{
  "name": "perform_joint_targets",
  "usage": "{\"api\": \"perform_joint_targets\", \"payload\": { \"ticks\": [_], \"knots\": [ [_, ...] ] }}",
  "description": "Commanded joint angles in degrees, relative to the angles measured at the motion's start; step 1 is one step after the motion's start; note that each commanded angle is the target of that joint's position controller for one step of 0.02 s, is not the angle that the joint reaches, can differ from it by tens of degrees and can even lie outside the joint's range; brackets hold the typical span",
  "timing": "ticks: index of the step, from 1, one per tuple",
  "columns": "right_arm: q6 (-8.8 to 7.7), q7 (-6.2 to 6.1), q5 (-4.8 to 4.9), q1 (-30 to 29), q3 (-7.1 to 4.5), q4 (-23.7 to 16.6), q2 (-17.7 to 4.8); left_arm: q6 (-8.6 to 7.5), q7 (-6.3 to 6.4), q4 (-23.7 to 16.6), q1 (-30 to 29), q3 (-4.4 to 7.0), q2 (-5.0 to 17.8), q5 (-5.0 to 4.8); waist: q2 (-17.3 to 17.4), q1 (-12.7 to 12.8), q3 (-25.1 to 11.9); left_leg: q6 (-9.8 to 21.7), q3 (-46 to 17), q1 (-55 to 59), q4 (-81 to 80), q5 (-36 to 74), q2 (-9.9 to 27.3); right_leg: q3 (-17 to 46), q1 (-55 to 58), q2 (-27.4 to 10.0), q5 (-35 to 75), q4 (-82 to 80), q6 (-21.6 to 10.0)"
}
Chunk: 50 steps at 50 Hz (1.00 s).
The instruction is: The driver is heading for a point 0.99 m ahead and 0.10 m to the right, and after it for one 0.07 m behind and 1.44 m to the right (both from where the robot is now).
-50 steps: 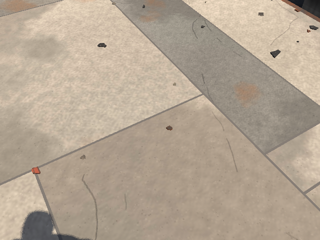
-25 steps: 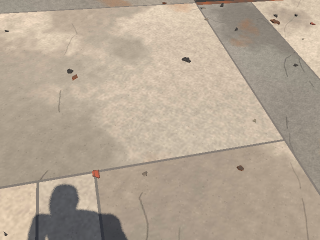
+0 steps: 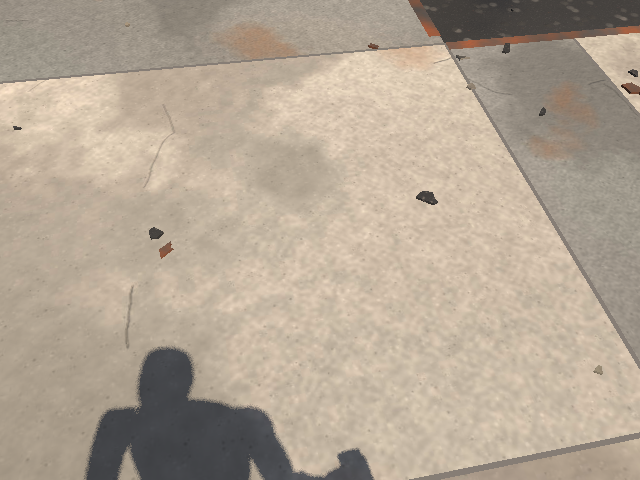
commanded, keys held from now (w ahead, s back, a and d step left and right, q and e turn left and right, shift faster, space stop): w+e+shift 0.28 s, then w+shift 0.26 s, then w+q+shift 0.32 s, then e+shift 0.14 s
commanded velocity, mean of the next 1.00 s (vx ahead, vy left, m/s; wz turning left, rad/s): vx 0.96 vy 0.00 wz -0.24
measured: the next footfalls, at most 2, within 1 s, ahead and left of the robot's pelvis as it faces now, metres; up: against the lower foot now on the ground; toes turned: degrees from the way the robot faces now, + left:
left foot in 0.30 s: +0.51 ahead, +0.13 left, +0.00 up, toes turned -19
right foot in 0.72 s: +0.78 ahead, -0.24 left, +0.00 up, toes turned -21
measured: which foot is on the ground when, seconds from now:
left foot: up 0.00-0.28, down 0.30-0.74, up 0.76-1.00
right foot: down 0.00-0.28, up 0.30-0.70, down 0.72-1.00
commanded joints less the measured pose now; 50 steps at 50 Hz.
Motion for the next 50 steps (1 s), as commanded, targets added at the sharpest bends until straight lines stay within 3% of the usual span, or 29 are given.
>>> {"api": "perform_joint_targets", "payload": {
  "ticks": [1,5,9,11,13,14,15,16,17,18,19,21,23,27,31,33,35,36,37,38,39,40,41,43,45,47,48,49,50],
  "knots": [
    [1.38,0.54,-1.79,0.85,0.19,-6.30,-4.65,-2.82,0.55,-3.38,-0.01,-0.01,3.86,-0.69,4.98,-5.78,2.57,-2.01,-0.56,-13.49,-5.77,-1.93,5.37,30.52,0.41,-17.39,-3.18,-19.07,-8.55],
    [1.62,1.42,-0.13,-14.55,1.75,-13.16,-4.33,-3.71,0.43,-4.63,3.91,0.33,5.20,-1.22,1.40,-1.34,6.60,-4.81,5.29,-7.85,-29.77,12.99,4.92,24.08,-8.31,-12.64,12.94,-22.27,-5.36],
    [1.60,1.29,1.23,-19.92,2.27,-15.45,-3.96,-2.96,0.27,-4.10,9.80,1.17,7.06,-1.87,-3.38,3.78,1.75,-3.66,7.07,-4.29,-43.46,21.58,-0.02,23.96,5.19,-12.68,34.51,-16.58,-0.92],
    [1.38,0.65,1.48,-19.22,1.99,-16.10,-4.92,-2.70,0.75,-4.62,8.68,1.37,7.46,-1.70,-4.49,2.73,-0.47,-2.77,6.01,0.87,-50.15,19.58,-1.59,24.33,10.07,-13.06,41.38,-11.33,0.56],
    [0.94,-0.66,1.93,-9.68,-0.14,-13.97,-9.94,-3.07,0.86,-5.70,5.95,2.05,10.52,-1.31,-5.47,-2.64,-7.96,-1.61,3.86,14.93,-52.53,14.33,-2.86,25.74,12.07,-13.67,49.77,2.28,2.56],
    [0.62,-1.51,2.10,0.98,-1.44,-11.31,-12.67,-3.39,0.54,-6.96,1.82,2.61,12.53,-1.30,-5.27,-9.03,-12.91,-0.88,2.07,26.64,-53.25,11.66,-0.35,25.47,7.95,-12.19,45.16,13.51,3.07],
    [0.65,-2.84,0.96,14.20,-3.23,-8.52,-16.70,-4.10,0.31,-8.42,-0.60,1.78,8.93,-0.80,-2.03,-14.19,-20.05,0.65,-3.14,40.11,-49.60,-1.55,7.59,22.13,0.65,-10.76,31.63,28.34,2.72],
    [0.61,-2.87,-2.13,15.66,-4.08,-7.74,-19.31,-4.03,0.62,-10.09,7.27,-0.87,-1.88,-3.58,15.60,-7.94,-27.29,7.44,-31.82,56.15,-53.36,-10.05,27.07,14.96,-18.52,-5.14,-16.25,47.25,4.57],
    [1.24,-1.69,-0.59,13.35,-4.83,-7.56,-17.43,-3.18,1.08,-10.78,6.30,-1.16,3.07,-2.86,15.93,-8.12,-27.75,9.80,-44.78,52.15,-60.50,-21.84,26.18,11.54,-24.83,-8.50,-12.76,52.36,3.76],
    [1.28,-1.10,-0.04,8.12,-3.79,-7.80,-11.19,-2.54,0.91,-10.22,0.58,-0.78,4.58,-1.29,8.65,-7.69,-17.09,8.40,-35.42,42.03,-63.46,-24.51,21.56,10.54,-26.22,-11.73,-5.54,50.27,3.81],
    [1.26,-0.59,0.09,6.24,-3.22,-6.76,-8.34,-2.23,0.20,-10.90,-2.90,-0.94,4.08,-0.16,2.86,-6.97,-10.61,8.01,-27.95,33.87,-64.50,-16.45,19.17,9.79,-25.58,-12.87,-3.01,47.80,4.23],
    [0.65,-0.43,0.02,8.76,-2.56,-3.23,-6.44,-1.40,-1.29,-12.96,-6.17,-1.51,1.70,1.23,2.34,-4.87,-5.07,7.41,-18.70,24.40,-66.35,-5.37,15.50,10.32,-24.15,-14.67,-3.85,44.75,4.67],
    [-0.40,0.21,1.16,10.99,-2.21,-0.34,-5.01,-0.56,-1.84,-14.85,-7.99,-2.33,-0.17,1.65,4.43,-3.06,-2.97,7.20,-14.34,21.54,-68.24,-0.36,14.62,10.96,-25.32,-15.61,-5.35,41.61,5.01],
    [-1.32,0.43,2.16,11.36,-2.70,1.13,-8.23,-0.45,-2.91,-20.72,-18.13,-3.33,1.50,1.97,3.99,-1.83,2.78,6.73,-3.21,16.39,-74.92,8.55,13.12,9.46,-28.92,-16.40,3.60,29.41,6.24],
    [-1.01,0.98,3.41,14.11,-3.18,2.51,-12.25,-1.39,-4.21,-23.12,-25.15,-4.65,1.55,1.23,2.72,-2.49,5.04,6.52,1.46,8.32,-81.77,22.05,11.00,-0.06,-8.56,-14.92,14.61,11.73,5.72],
    [-0.70,0.87,3.22,15.87,-3.70,3.39,-15.67,-1.62,-3.10,-22.70,-24.19,-3.98,3.91,1.45,2.86,-1.47,2.41,6.08,2.58,17.14,-74.52,42.41,11.83,-0.52,-5.32,-12.70,10.25,8.06,5.19],
    [0.28,0.15,3.00,17.00,-4.09,4.47,-18.21,-2.03,-1.16,-18.34,-9.37,-2.27,7.24,2.17,4.64,5.86,-7.37,4.61,3.71,18.91,-52.39,55.74,10.69,-0.34,12.25,-9.22,3.98,5.00,4.51],
    [0.43,0.03,3.14,16.48,-3.71,4.03,-17.08,-2.18,0.04,-15.63,0.33,-0.90,10.21,3.01,4.42,10.45,-12.55,3.97,3.87,8.71,-36.29,43.80,8.03,3.62,26.86,-14.07,1.59,5.75,4.39],
    [0.51,0.17,2.08,18.05,-2.09,1.96,-8.55,-2.52,1.25,-14.57,8.05,0.39,15.93,4.08,-9.04,9.21,-20.77,4.30,3.86,-2.39,-13.73,-0.69,2.78,22.00,37.79,-31.03,-15.10,4.13,5.09],
    [0.80,0.22,5.71,23.61,-1.69,-0.15,-6.00,-1.98,1.16,-15.75,6.61,0.86,17.47,3.77,-16.80,4.91,-29.27,4.37,-0.45,-13.47,1.27,-12.39,-1.64,49.71,41.26,-41.51,-27.46,-9.69,1.76],
    [1.50,-0.13,4.67,16.95,-2.57,-0.24,-9.97,-1.74,0.98,-15.66,1.09,0.47,12.82,2.63,-8.42,3.71,-18.46,4.72,-0.46,-18.93,2.82,-4.99,2.37,43.96,32.84,-37.38,-29.99,-12.65,2.10],
    [1.80,0.35,3.94,12.51,-2.51,-0.68,-9.45,-2.28,0.82,-15.41,-2.96,-0.65,8.07,2.01,-5.13,2.47,-9.45,4.34,0.36,-19.62,-0.88,-0.17,4.35,33.46,23.97,-34.70,-21.47,-12.59,2.31],
    [2.29,0.82,3.61,11.71,-2.32,-0.23,-8.09,-2.72,0.57,-14.54,-4.59,-0.89,6.29,2.02,-3.48,0.43,-5.44,3.66,0.45,-17.61,-3.24,1.14,5.87,26.58,17.66,-32.34,-12.15,-14.12,2.76],
    [4.39,1.77,2.45,13.08,-2.28,0.40,-5.86,-3.56,0.67,-12.90,-4.62,-1.34,4.23,1.01,-5.77,-3.06,-2.59,2.61,0.74,-13.90,-5.34,1.09,7.64,16.58,10.22,-30.09,-4.88,-16.90,3.88],
    [5.26,1.99,1.56,9.54,-2.05,-0.85,-3.68,-5.09,0.21,-10.05,-2.42,-2.32,1.11,0.08,-4.19,-4.61,1.72,1.48,0.29,-14.36,-9.95,0.15,6.64,10.37,7.29,-27.99,18.28,-17.51,2.75],
    [4.59,2.11,0.89,5.02,-1.40,-3.41,-2.15,-5.82,0.08,-8.07,-0.84,-2.54,1.52,-0.26,-4.95,-5.49,3.86,0.68,1.69,-15.10,-18.95,3.32,4.55,4.29,6.68,-26.27,40.61,-16.75,1.55],
    [3.88,2.41,0.77,2.69,-0.85,-4.62,-1.94,-5.73,0.12,-7.64,-3.14,-2.52,1.73,-0.69,-5.41,-6.80,4.71,0.49,3.81,-11.82,-28.81,7.39,4.20,0.70,4.52,-23.34,41.59,-17.12,2.15],
    [3.19,2.89,0.94,1.11,-0.25,-4.67,-1.61,-5.60,0.17,-7.50,-4.81,-2.40,2.26,-1.29,-5.62,-6.93,4.39,0.47,7.12,-4.61,-39.36,13.69,3.00,-2.13,1.21,-19.83,39.03,-17.43,2.88],
    [1.32,2.36,4.66,-2.70,-0.38,-5.10,-1.89,-4.99,1.29,-8.45,-5.14,-1.53,4.91,-3.80,-3.24,-4.72,1.35,-0.69,6.98,-0.98,-41.87,17.78,0.72,0.40,2.48,-20.04,37.10,-15.89,1.63]
  ]
}}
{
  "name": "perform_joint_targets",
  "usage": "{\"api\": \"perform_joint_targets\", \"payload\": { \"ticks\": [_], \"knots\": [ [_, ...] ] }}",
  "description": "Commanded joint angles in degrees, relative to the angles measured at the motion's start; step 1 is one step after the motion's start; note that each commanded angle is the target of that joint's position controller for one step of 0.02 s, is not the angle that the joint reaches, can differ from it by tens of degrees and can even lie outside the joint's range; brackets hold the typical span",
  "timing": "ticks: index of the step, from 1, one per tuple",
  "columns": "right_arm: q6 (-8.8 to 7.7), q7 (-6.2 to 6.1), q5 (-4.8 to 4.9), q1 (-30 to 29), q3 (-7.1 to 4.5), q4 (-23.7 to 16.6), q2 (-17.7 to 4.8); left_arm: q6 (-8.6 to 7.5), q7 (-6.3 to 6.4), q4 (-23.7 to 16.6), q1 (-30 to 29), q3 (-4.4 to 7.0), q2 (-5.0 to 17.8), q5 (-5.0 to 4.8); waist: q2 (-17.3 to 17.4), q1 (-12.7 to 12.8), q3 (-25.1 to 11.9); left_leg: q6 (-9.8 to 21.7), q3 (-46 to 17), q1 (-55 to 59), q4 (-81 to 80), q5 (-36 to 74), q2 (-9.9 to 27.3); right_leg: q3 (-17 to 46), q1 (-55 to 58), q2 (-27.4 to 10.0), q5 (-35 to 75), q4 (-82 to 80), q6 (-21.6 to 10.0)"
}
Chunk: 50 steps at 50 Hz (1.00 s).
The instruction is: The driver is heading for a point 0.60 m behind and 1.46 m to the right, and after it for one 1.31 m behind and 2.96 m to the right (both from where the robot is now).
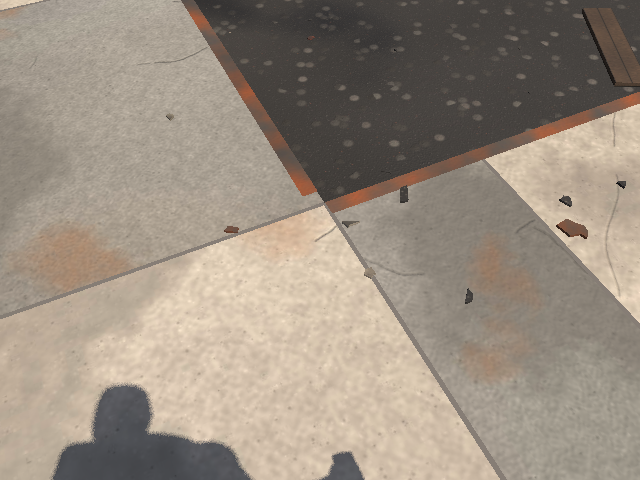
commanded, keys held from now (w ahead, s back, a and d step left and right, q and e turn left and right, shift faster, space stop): e+shift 1.00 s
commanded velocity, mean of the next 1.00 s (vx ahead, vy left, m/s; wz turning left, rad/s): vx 0.13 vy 0.00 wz -0.78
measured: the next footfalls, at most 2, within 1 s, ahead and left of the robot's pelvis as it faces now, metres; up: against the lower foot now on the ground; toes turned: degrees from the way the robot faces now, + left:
left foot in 0.12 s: +0.33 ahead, +0.10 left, +0.00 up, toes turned -5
right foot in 0.56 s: +0.25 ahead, -0.15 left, +0.00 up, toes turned -31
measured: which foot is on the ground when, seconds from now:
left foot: up 0.00-0.10, down 0.12-0.56, up 0.58-1.00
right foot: down 0.00-0.12, up 0.14-0.54, down 0.56-1.00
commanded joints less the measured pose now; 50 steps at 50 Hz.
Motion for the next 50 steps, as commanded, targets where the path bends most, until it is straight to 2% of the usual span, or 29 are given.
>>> {"api": "perform_joint_targets", "payload": {
  "ticks": [1,3,4,5,6,7,8,9,10,11,12,14,16,20,25,27,28,29,30,31,32,33,34,36,38,40,44,48,50],
  "knots": [
    [-3.20,0.52,2.62,-1.51,1.72,-3.91,2.07,-0.98,1.39,-5.40,-9.07,1.26,8.52,-3.35,-4.48,-5.39,1.10,-1.53,1.17,15.93,-16.28,12.63,-3.58,7.91,-11.45,-10.55,43.05,-5.15,-8.56],
    [-3.63,0.38,1.37,-1.16,0.57,-4.34,-2.30,-0.04,2.08,-4.46,-7.52,2.52,12.36,-2.75,-5.45,-6.80,-0.18,-0.97,-1.10,18.28,-21.62,15.83,-4.85,11.36,-5.04,-12.12,43.49,-2.27,-7.22],
    [-3.58,-0.08,0.64,1.78,-0.28,-3.42,-4.53,0.75,2.20,-4.51,-7.85,2.84,12.77,-2.45,-5.91,-8.60,-2.04,-0.25,-0.88,22.20,-23.17,16.28,-5.97,11.63,-3.22,-11.12,45.66,2.83,-5.39],
    [-3.33,-0.64,0.05,7.69,-1.25,-1.61,-6.57,1.46,2.11,-5.05,-8.36,2.65,12.10,-2.07,-6.27,-11.66,-5.53,0.64,-0.24,30.60,-23.38,19.08,-6.08,11.18,-4.44,-8.97,46.28,11.40,-3.03],
    [-2.80,-1.58,-0.74,12.86,-2.25,-0.78,-9.94,1.73,2.04,-6.39,-7.98,1.94,9.84,-1.45,-4.79,-13.59,-10.37,2.25,-3.63,42.13,-20.41,35.45,0.02,10.43,-11.22,-5.28,35.76,24.20,0.01],
    [-2.13,-2.45,-3.07,14.36,-2.25,-1.85,-13.70,2.10,1.67,-7.11,0.82,-0.52,0.51,-0.27,12.23,-9.37,-20.60,11.16,-19.79,59.76,-14.31,66.11,19.91,7.65,-27.39,3.74,-13.09,51.96,3.98],
    [-1.73,-1.95,-2.88,14.12,-0.92,-4.29,-10.34,2.35,1.27,-5.83,8.83,-0.72,1.80,-1.68,14.99,-8.10,-34.82,16.17,-30.98,65.11,-15.55,67.16,24.93,19.65,-29.93,4.52,-23.87,65.66,4.18],
    [-0.91,-1.78,-1.09,8.77,-1.06,-6.30,-8.76,3.18,1.34,-7.03,5.50,0.91,7.21,-2.70,9.55,-7.36,-31.67,16.00,-25.83,59.04,-18.64,53.45,23.30,18.75,-32.79,0.90,-20.72,67.47,4.57],
    [-0.38,-2.07,0.40,4.73,-0.66,-6.36,-6.35,4.19,1.95,-8.52,-0.25,1.67,8.57,-2.54,4.10,-6.54,-22.53,13.83,-19.64,50.76,-21.38,44.33,19.96,14.86,-36.50,-2.00,-16.28,63.81,5.31],
    [-0.13,-2.47,1.06,2.60,-0.24,-5.57,-4.37,5.24,2.59,-8.85,-2.89,2.05,7.99,-2.13,1.32,-5.22,-15.46,12.61,-15.54,42.95,-23.91,38.86,17.33,13.20,-37.55,-3.78,-13.56,62.07,6.39],
    [-0.03,-2.72,0.72,0.45,-0.07,-5.24,-3.50,6.63,2.90,-9.02,-2.17,2.43,7.17,-2.07,2.40,-2.89,-11.91,11.89,-11.88,35.38,-26.67,33.97,15.93,12.68,-34.77,-5.45,-11.86,60.59,6.86],
    [-0.07,-2.88,-0.45,-3.34,-0.69,-5.10,-4.03,8.77,3.14,-10.36,-1.93,2.26,4.11,-2.23,4.81,-0.42,-7.97,11.97,-6.88,24.72,-32.57,24.77,15.52,10.58,-29.91,-6.82,-9.99,56.13,6.93],
    [-0.35,-3.49,-0.60,-5.34,-1.58,-4.80,-5.44,9.38,3.32,-13.15,-6.03,2.31,3.26,-1.66,3.91,-0.41,-6.74,12.40,-3.28,22.24,-35.35,22.36,16.46,9.85,-29.90,-8.14,-6.69,49.72,6.46],
    [0.70,-4.80,0.21,-8.90,-2.53,-4.80,-6.84,9.64,1.64,-15.28,-10.06,2.77,3.92,-1.39,3.78,-0.36,-8.79,10.52,4.85,22.41,-36.22,11.75,15.78,7.68,-23.79,-8.48,5.72,37.39,3.93],
    [2.38,-3.94,2.18,-7.95,-3.63,-3.10,-8.48,11.07,-0.22,-18.33,-15.37,4.28,6.47,-1.22,4.35,-1.48,-6.54,6.80,7.96,28.36,-32.67,3.05,17.92,3.46,-21.06,-6.36,3.56,25.82,0.28],
    [3.16,-3.61,3.06,-7.16,-3.76,-2.00,-7.77,11.07,-0.12,-18.06,-13.94,5.09,6.66,-0.89,2.35,-0.45,-6.14,2.89,10.28,28.64,-26.16,-2.42,16.34,1.81,-16.52,-3.98,6.23,17.56,-2.32],
    [3.71,-3.25,3.00,-4.11,-3.55,-0.52,-5.92,10.86,0.56,-17.24,-10.99,6.22,9.06,-0.22,-3.16,-0.08,-4.78,-0.41,12.65,25.39,-17.38,-8.45,12.65,5.86,-12.41,-3.88,12.63,11.60,-4.77],
    [4.15,-3.06,0.99,-2.79,-3.29,-1.52,-4.31,10.30,1.69,-18.05,-8.69,8.20,17.14,-0.08,-21.27,-1.61,-1.75,-6.13,16.98,9.85,3.20,-28.00,4.34,26.35,-5.66,-16.08,36.95,5.21,-11.02],
    [3.86,-3.70,-0.27,-8.46,-3.01,-5.41,-4.07,8.39,1.22,-19.90,-9.80,7.83,19.52,1.82,-21.31,-1.39,-5.37,-7.81,3.80,-1.82,16.46,-33.56,-3.01,42.38,-4.97,-20.40,29.59,1.84,-20.07],
    [3.60,-4.01,0.65,-10.96,-3.51,-5.63,-5.88,6.68,0.46,-20.13,-10.54,7.61,17.93,1.67,-13.00,-0.21,-7.34,-6.48,-1.91,-4.79,20.48,-29.65,-2.94,39.47,-3.50,-19.93,23.45,0.00,-19.30],
    [3.21,-4.39,1.51,-10.99,-3.63,-5.61,-5.84,5.76,0.61,-20.20,-12.32,7.22,16.78,0.69,-9.97,-1.78,-6.35,-4.93,-3.90,-5.74,19.08,-23.63,-2.65,36.30,-3.78,-17.58,20.37,-0.05,-16.12],
    [3.03,-4.96,0.97,-9.46,-3.90,-4.23,-6.31,5.88,1.09,-20.87,-15.02,6.56,14.30,-0.59,-6.66,-3.32,-6.64,-4.53,-5.11,-5.24,17.47,-19.26,-1.52,33.29,-4.30,-15.59,18.67,1.10,-13.14],
    [2.88,-5.23,0.44,-8.67,-4.17,-4.06,-6.82,6.43,1.71,-21.72,-17.52,5.97,12.69,-1.22,-7.38,-4.46,-7.02,-4.59,-5.77,-3.23,15.38,-16.53,-1.37,31.45,-6.37,-14.34,18.87,1.81,-11.73],
    [2.61,-4.74,0.64,-7.57,-4.16,-3.70,-5.95,7.15,2.73,-23.16,-18.11,5.32,11.09,-0.65,-8.20,-4.94,-9.63,-5.16,-5.61,0.87,13.88,-12.83,-3.28,29.42,-7.69,-11.74,22.20,2.87,-10.75],
    [2.52,-4.44,1.04,-7.97,-3.62,-3.67,-4.25,7.41,3.28,-23.62,-16.79,5.52,11.43,-0.68,-7.17,-4.27,-10.15,-5.98,-6.12,1.65,8.19,-11.32,-5.01,29.93,-6.82,-10.27,22.39,3.60,-10.58],
    [2.50,-4.29,1.30,-8.91,-3.25,-3.99,-3.42,7.79,3.64,-24.08,-16.18,5.81,12.04,-0.87,-7.94,-3.64,-9.70,-6.76,-6.95,2.31,2.24,-11.11,-6.30,32.00,-6.49,-9.50,19.43,3.87,-10.68],
    [2.35,-3.67,1.74,-8.79,-3.34,-3.81,-4.03,8.55,3.57,-25.52,-16.96,6.02,12.21,-0.68,-10.45,-2.85,-8.49,-7.04,-8.23,6.52,-5.39,-11.31,-7.73,36.62,-9.02,-8.15,13.20,4.11,-10.18],
    [1.53,-2.97,1.97,-7.88,-3.69,-3.96,-5.00,9.08,2.99,-26.52,-17.75,6.08,12.32,-0.81,-12.16,-2.14,-8.25,-6.04,-9.04,11.36,-11.98,-12.79,-8.29,41.29,-9.22,-6.96,14.75,5.63,-9.77],
    [1.12,-2.56,2.09,-5.85,-4.11,-3.75,-5.81,9.30,2.70,-27.16,-19.05,6.06,12.31,-1.11,-12.67,-2.81,-8.27,-5.13,-8.86,16.37,-17.89,-12.55,-8.22,43.22,-10.34,-5.72,15.80,6.70,-9.03]
  ]
}}
Over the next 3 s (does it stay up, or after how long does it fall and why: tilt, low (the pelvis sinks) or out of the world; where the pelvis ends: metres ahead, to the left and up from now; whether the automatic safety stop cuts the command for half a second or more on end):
stays up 0.18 -0.20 -0.02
